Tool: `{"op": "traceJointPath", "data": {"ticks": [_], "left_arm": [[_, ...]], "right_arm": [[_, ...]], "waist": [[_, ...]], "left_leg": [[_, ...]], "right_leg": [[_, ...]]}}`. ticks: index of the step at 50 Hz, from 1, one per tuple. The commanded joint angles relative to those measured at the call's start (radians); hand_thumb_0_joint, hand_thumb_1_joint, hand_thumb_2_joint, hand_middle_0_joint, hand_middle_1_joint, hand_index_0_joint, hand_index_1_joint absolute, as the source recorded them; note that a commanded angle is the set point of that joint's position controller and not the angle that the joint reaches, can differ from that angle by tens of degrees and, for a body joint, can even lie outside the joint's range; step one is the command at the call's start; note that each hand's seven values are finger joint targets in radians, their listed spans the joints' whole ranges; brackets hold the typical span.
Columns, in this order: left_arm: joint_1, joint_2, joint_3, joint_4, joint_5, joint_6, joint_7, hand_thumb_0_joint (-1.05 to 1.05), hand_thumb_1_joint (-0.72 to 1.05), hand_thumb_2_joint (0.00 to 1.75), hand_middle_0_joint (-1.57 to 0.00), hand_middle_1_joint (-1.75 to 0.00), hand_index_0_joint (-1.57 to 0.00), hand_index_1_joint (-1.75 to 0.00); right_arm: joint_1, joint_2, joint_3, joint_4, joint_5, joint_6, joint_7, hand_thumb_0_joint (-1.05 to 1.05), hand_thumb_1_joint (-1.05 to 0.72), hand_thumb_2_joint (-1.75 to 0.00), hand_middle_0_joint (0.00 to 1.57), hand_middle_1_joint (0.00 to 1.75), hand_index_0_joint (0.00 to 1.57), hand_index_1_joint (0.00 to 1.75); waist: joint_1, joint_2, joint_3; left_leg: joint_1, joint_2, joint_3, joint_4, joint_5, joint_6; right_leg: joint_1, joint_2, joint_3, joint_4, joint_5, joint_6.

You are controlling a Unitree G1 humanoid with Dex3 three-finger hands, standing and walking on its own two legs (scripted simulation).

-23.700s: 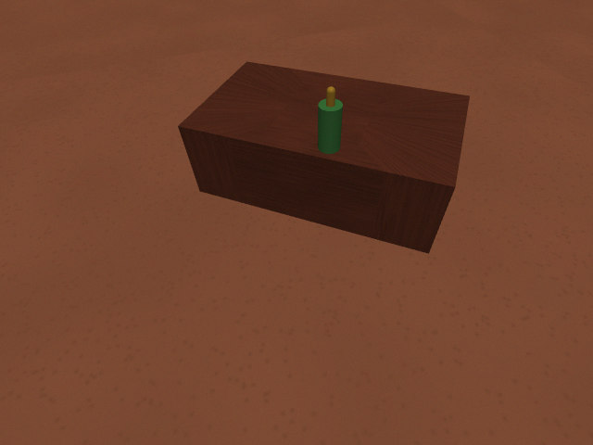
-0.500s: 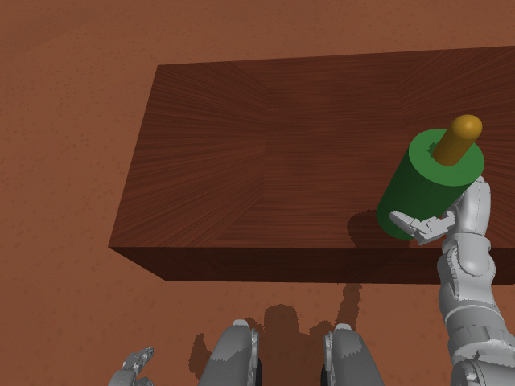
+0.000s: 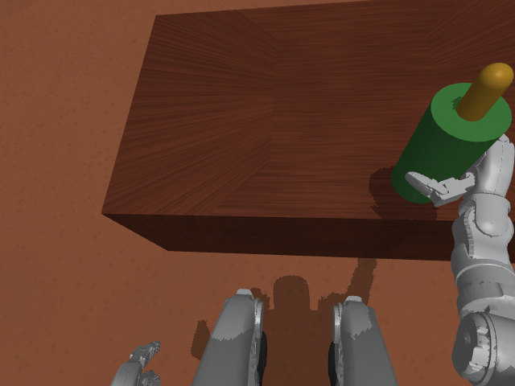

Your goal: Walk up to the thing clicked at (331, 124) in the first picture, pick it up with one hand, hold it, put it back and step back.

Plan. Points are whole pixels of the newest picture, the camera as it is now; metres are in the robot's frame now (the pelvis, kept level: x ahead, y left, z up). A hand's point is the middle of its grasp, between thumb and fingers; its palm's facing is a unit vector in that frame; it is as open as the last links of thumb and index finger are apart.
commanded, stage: crouch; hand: right
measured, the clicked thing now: (448, 139) +0.46 -0.21 +0.04
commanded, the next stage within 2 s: lower in 0.04 s
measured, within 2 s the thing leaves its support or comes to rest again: rests again in 0.78 s
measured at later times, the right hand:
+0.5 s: hand (425, 171) +0.47 -0.22 -0.07, palm faces +0.23 +0.97 -0.01, open 11.9 cm
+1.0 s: hand (419, 178) +0.47 -0.22 -0.11, palm faces +0.23 +0.97 -0.01, open 11.9 cm
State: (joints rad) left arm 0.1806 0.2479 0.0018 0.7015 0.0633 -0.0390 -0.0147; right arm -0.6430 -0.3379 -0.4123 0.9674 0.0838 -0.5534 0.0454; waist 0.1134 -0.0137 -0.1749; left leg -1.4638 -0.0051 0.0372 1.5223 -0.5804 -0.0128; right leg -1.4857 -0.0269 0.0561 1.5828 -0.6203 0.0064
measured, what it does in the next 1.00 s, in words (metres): lowers itself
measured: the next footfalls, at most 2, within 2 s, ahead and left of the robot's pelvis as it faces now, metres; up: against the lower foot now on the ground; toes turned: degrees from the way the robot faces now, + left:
none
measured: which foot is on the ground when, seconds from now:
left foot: down 0.00-1.00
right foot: down 0.00-1.00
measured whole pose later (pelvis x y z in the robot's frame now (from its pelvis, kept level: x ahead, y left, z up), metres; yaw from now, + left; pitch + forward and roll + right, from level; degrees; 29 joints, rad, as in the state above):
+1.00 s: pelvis -0.02 +0.00 -0.10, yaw +1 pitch +36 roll +4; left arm 0.17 0.27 0.00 0.68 0.07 -0.01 -0.02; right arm -0.77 -0.40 -0.47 0.98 0.07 -0.53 0.09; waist 0.13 -0.02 -0.18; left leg -1.86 0.00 0.04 1.88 -0.65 -0.01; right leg -1.88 -0.01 0.07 1.94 -0.68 0.01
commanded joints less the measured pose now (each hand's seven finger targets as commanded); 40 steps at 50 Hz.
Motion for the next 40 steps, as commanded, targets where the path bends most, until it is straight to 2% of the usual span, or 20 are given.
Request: {"op": "traceJointPath", "data": {"ticks": [1,3,4,6,7,8,10,11,13,21,22,25,27,30,31,33,35,36,37,40], "left_arm": [[0.124,0.189,0.073,-0.061,0.002,-0.014,0.011,0.0,0.9,0.9,-0.19,-0.3,-0.19,-0.3],[0.12,0.186,0.066,-0.064,0.003,-0.012,0.009,0.0,0.9,0.9,-0.19,-0.3,-0.19,-0.3],[0.12,0.188,0.068,-0.067,0.003,-0.012,0.009,0.0,0.9,0.91,-0.19,-0.3,-0.19,-0.3],[0.121,0.194,0.072,-0.064,0.004,-0.008,0.009,0.0,0.89,0.91,-0.2,-0.3,-0.2,-0.3],[0.125,0.19,0.072,-0.058,0.004,-0.008,0.009,0.0,0.89,0.91,-0.19,-0.3,-0.19,-0.3],[0.122,0.189,0.071,-0.065,0.003,-0.009,0.007,0.0,0.89,0.91,-0.2,-0.3,-0.19,-0.3],[0.127,0.187,0.069,-0.063,0.005,-0.009,0.007,0.0,0.89,0.91,-0.19,-0.3,-0.19,-0.3],[0.122,0.188,0.068,-0.067,0.008,-0.008,0.005,0.0,0.89,0.91,-0.2,-0.3,-0.19,-0.3],[0.124,0.182,0.062,-0.061,0.008,-0.01,0.002,0.0,0.9,0.9,-0.2,-0.3,-0.2,-0.3],[0.135,0.201,0.071,-0.077,0.014,-0.006,-0.002,0.0,0.88,0.91,-0.2,-0.3,-0.19,-0.3],[0.131,0.206,0.07,-0.076,0.012,-0.005,-0.001,0.0,0.89,0.91,-0.2,-0.3,-0.19,-0.3],[0.134,0.209,0.073,-0.063,0.012,-0.003,0.0,0.0,0.89,0.91,-0.2,-0.3,-0.19,-0.3],[0.14,0.214,0.073,-0.058,0.01,0.002,0.002,0.0,0.89,0.91,-0.2,-0.3,-0.19,-0.3],[0.144,0.203,0.073,-0.06,0.014,0.006,-0.001,0.0,0.89,0.91,-0.2,-0.3,-0.19,-0.3],[0.148,0.204,0.071,-0.056,0.01,0.006,0.0,0.0,0.89,0.91,-0.19,-0.3,-0.19,-0.3],[0.142,0.2,0.072,-0.059,0.012,0.009,0.002,0.0,0.89,0.91,-0.2,-0.3,-0.19,-0.3],[0.135,0.202,0.07,-0.056,0.012,0.011,0.001,0.0,0.89,0.91,-0.2,-0.3,-0.19,-0.3],[0.14,0.201,0.069,-0.057,0.011,0.011,0.0,0.0,0.89,0.91,-0.2,-0.3,-0.19,-0.3],[0.139,0.209,0.072,-0.051,0.011,0.012,0.002,0.0,0.89,0.9,-0.2,-0.3,-0.19,-0.3],[0.126,0.21,0.071,-0.063,0.011,0.014,0.002,0.0,0.89,0.9,-0.2,-0.3,-0.2,-0.3]], "right_arm": [[-0.48,-0.242,-0.03,-0.3,0.026,-0.109,0.013,0.0,0.04,-1.29,1.22,1.42,1.28,1.42],[-0.468,-0.256,-0.042,-0.279,0.024,-0.107,0.014,0.0,0.0,-1.31,1.25,1.44,1.31,1.44],[-0.472,-0.247,-0.038,-0.275,0.026,-0.102,0.016,0.0,-0.01,-1.32,1.26,1.45,1.31,1.45],[-0.504,-0.29,-0.057,-0.298,0.023,-0.103,0.015,0.0,0.03,-1.29,1.22,1.42,1.28,1.42],[-0.492,-0.258,-0.042,-0.261,0.022,-0.099,0.019,0.0,0.04,-1.28,1.21,1.4,1.26,1.4],[-0.51,-0.28,-0.053,-0.298,0.025,-0.102,0.019,0.0,0.0,-1.28,1.22,1.4,1.27,1.4],[-0.472,-0.263,-0.06,-0.222,0.023,-0.096,0.022,0.0,0.02,-1.3,1.23,1.43,1.29,1.43],[-0.481,-0.247,-0.041,-0.203,0.022,-0.097,0.024,0.0,0.0,-1.3,1.24,1.43,1.29,1.43],[-0.483,-0.28,-0.073,-0.19,0.019,-0.109,0.024,0.0,0.02,-1.28,1.22,1.41,1.27,1.41],[-0.557,-0.309,-0.075,-0.263,0.012,-0.125,0.039,0.0,0.01,-1.29,1.21,1.41,1.27,1.41],[-0.551,-0.332,-0.093,-0.27,0.016,-0.123,0.038,0.0,0.01,-1.3,1.22,1.42,1.28,1.42],[-0.564,-0.296,-0.064,-0.29,0.018,-0.117,0.042,0.0,-0.01,-1.31,1.23,1.43,1.29,1.43],[-0.58,-0.367,-0.109,-0.332,0.015,-0.116,0.033,0.0,0.0,-1.33,1.24,1.45,1.3,1.45],[-0.569,-0.302,-0.071,-0.327,0.017,-0.108,0.034,0.0,-0.01,-1.33,1.25,1.45,1.31,1.45],[-0.567,-0.333,-0.104,-0.331,0.02,-0.107,0.032,0.0,0.0,-1.35,1.26,1.47,1.32,1.47],[-0.566,-0.348,-0.097,-0.325,0.011,-0.099,0.031,0.0,0.01,-1.35,1.26,1.47,1.32,1.47],[-0.559,-0.298,-0.072,-0.298,0.016,-0.095,0.037,0.0,-0.02,-1.35,1.27,1.48,1.33,1.48],[-0.581,-0.351,-0.104,-0.331,0.013,-0.099,0.033,0.0,0.0,-1.36,1.27,1.48,1.32,1.48],[-0.542,-0.319,-0.081,-0.262,0.007,-0.089,0.037,0.0,-0.01,-1.37,1.28,1.49,1.34,1.49],[-0.576,-0.321,-0.078,-0.283,0.009,-0.088,0.041,0.0,-0.02,-1.37,1.28,1.49,1.34,1.49]], "waist": [[0.006,-0.158,-0.635],[-0.001,-0.157,-0.656],[0.006,-0.148,-0.657],[-0.007,-0.17,-0.626],[0.01,-0.151,-0.613],[0.001,-0.163,-0.638],[0.009,-0.13,-0.612],[0.015,-0.136,-0.599],[0.009,-0.121,-0.569],[0.012,-0.181,-0.724],[0.003,-0.183,-0.729],[0.017,-0.193,-0.741],[-0.001,-0.218,-0.755],[0.016,-0.192,-0.755],[0.012,-0.177,-0.758],[0.012,-0.165,-0.738],[0.022,-0.174,-0.721],[0.007,-0.184,-0.734],[0.018,-0.172,-0.706],[0.017,-0.191,-0.694]], "left_leg": [[0.258,-0.015,0.0,-0.137,0.276,0.052],[0.261,-0.016,-0.001,-0.124,0.296,0.051],[0.259,-0.018,0.0,-0.125,0.288,0.051],[0.236,-0.013,-0.004,-0.118,0.245,0.053],[0.217,-0.014,-0.002,-0.11,0.253,0.051],[0.23,-0.012,-0.005,-0.108,0.247,0.051],[0.2,-0.015,0.0,-0.086,0.248,0.051],[0.197,-0.013,-0.003,-0.081,0.23,0.05],[0.149,-0.012,-0.002,-0.049,0.211,0.05],[0.132,-0.01,-0.009,0.016,0.224,0.049],[0.135,-0.009,-0.008,0.02,0.218,0.048],[0.083,-0.01,0.001,0.048,0.221,0.049],[0.059,-0.009,0.004,0.069,0.22,0.053],[0.073,-0.009,0.002,0.084,0.255,0.051],[0.089,-0.008,0.002,0.092,0.268,0.051],[0.077,-0.009,-0.004,0.092,0.241,0.048],[0.044,-0.007,-0.002,0.109,0.227,0.05],[0.043,-0.006,-0.003,0.115,0.224,0.052],[0.01,-0.009,0.002,0.121,0.206,0.051],[-0.02,-0.008,0.005,0.129,0.154,0.054]], "right_leg": [[0.444,0.011,0.014,-0.183,0.333,-0.013],[0.442,0.011,0.009,-0.161,0.358,-0.015],[0.427,0.012,0.008,-0.157,0.342,-0.017],[0.395,0.013,0.009,-0.164,0.285,-0.014],[0.39,0.01,0.01,-0.152,0.292,-0.016],[0.38,0.013,0.006,-0.147,0.277,-0.018],[0.34,0.011,0.01,-0.123,0.281,-0.019],[0.296,0.016,0.004,-0.112,0.245,-0.021],[0.247,0.014,0.011,-0.095,0.224,-0.02],[0.24,0.019,-0.002,-0.015,0.244,-0.021],[0.238,0.02,-0.002,-0.011,0.239,-0.02],[0.248,0.018,0.008,0.01,0.257,-0.016],[0.276,0.016,0.013,0.018,0.279,-0.012],[0.226,0.016,0.006,0.051,0.293,-0.017],[0.214,0.018,0.004,0.055,0.297,-0.017],[0.165,0.018,-0.006,0.071,0.251,-0.024],[0.156,0.02,-0.003,0.077,0.244,-0.02],[0.153,0.02,-0.005,0.08,0.242,-0.021],[0.159,0.018,-0.002,0.085,0.231,-0.02],[0.126,0.021,0.002,0.081,0.17,-0.018]]}}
